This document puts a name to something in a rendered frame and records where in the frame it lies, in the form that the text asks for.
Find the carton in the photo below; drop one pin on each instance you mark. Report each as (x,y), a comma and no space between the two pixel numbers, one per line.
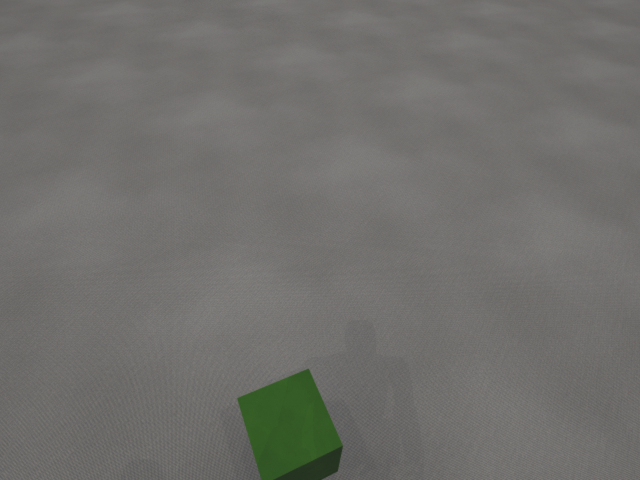
(290,430)

